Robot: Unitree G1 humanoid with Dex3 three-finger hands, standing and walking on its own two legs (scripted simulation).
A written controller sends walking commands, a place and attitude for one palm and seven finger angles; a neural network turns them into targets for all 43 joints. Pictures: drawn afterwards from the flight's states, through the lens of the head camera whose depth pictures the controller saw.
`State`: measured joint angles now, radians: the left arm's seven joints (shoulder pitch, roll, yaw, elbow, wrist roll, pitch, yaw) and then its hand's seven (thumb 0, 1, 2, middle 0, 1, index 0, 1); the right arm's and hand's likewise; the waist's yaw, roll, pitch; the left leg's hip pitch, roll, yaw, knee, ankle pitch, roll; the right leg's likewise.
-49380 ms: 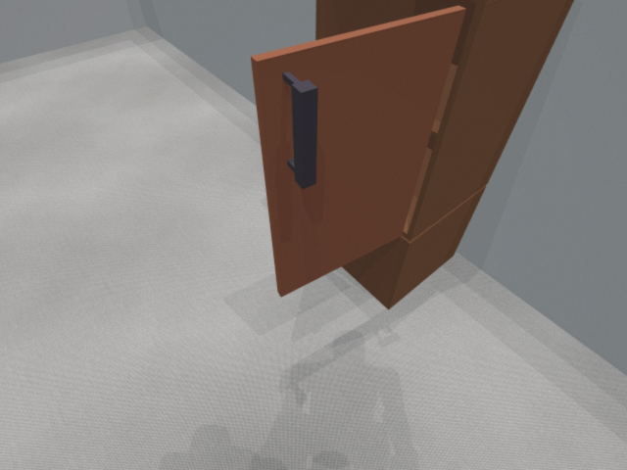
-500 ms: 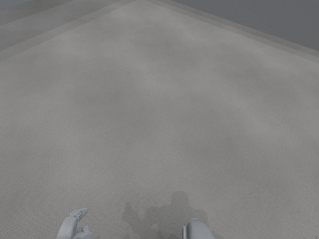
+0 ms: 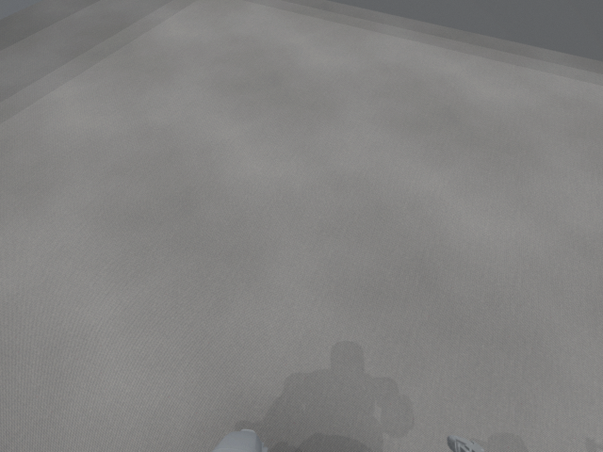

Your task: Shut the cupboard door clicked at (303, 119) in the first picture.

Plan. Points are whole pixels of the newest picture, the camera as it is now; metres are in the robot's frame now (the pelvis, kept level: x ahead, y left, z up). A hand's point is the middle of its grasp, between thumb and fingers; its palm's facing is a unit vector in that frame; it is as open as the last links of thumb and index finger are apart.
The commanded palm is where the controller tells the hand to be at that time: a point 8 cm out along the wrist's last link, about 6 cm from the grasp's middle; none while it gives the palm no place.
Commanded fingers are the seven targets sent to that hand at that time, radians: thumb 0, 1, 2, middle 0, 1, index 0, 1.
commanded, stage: turn to face it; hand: left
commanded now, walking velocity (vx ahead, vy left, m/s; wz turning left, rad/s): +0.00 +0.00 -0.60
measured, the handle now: out of the picture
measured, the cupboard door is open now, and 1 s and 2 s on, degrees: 13 13 13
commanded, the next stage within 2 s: none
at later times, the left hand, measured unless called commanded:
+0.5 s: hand (200, 406) +0.19 +0.18 -0.16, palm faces -0.30 -0.91 -0.30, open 7.4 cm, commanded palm none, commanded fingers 0.00 0.90 0.90 -0.20 -0.30 -0.20 -0.30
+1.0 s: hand (230, 369) +0.25 +0.15 -0.17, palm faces -0.54 -0.81 -0.21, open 7.4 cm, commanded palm none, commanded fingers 0.00 0.90 0.90 -0.20 -0.30 -0.20 -0.30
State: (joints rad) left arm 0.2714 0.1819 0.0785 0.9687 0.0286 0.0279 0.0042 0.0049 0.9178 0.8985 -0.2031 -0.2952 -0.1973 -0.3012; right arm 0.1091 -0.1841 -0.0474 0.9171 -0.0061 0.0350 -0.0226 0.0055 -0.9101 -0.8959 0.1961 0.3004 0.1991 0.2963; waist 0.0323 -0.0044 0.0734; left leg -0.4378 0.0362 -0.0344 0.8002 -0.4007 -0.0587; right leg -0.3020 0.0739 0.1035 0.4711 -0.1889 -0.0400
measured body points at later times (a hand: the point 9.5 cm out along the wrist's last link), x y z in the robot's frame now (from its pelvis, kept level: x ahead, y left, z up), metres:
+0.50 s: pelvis +0.02 +0.00 -0.02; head +0.05 -0.03 +0.43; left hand +0.21 +0.23 -0.14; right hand -0.01 -0.28 -0.17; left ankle +0.03 +0.15 -0.71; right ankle -0.01 -0.11 -0.74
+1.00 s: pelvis +0.06 +0.02 +0.00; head +0.10 +0.02 +0.45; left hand +0.28 +0.19 -0.15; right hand -0.03 -0.22 -0.13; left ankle +0.13 +0.12 -0.74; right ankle -0.05 -0.07 -0.66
